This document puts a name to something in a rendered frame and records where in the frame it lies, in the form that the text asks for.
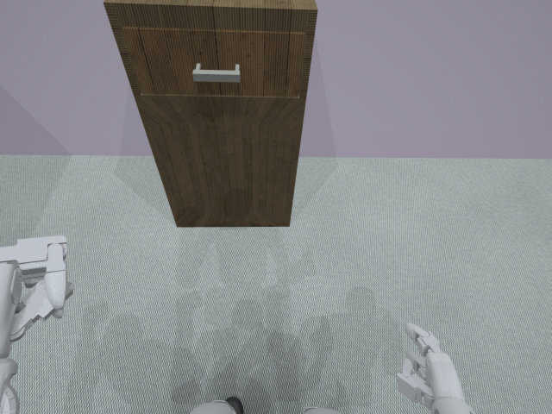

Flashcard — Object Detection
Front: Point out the left robot forearm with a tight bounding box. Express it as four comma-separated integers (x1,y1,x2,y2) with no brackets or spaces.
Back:
0,358,19,414

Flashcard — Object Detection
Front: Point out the robot right hand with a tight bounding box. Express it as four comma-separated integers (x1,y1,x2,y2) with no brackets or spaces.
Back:
397,323,465,411

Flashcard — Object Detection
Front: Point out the drawer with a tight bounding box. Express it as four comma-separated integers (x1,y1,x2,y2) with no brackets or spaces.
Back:
122,27,305,97

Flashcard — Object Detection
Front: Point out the handle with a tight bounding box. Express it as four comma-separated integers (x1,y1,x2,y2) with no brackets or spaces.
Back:
192,63,240,82

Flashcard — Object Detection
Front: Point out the left robot shin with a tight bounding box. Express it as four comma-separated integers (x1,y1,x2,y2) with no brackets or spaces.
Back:
212,400,235,412

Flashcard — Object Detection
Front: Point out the cabinet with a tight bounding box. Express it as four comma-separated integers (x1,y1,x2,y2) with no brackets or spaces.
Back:
103,0,317,228

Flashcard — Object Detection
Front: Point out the robot left hand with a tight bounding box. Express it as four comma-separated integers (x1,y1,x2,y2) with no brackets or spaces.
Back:
0,235,74,359

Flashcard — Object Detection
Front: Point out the left robot foot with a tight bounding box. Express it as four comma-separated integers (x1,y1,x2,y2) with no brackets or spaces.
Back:
225,397,243,414

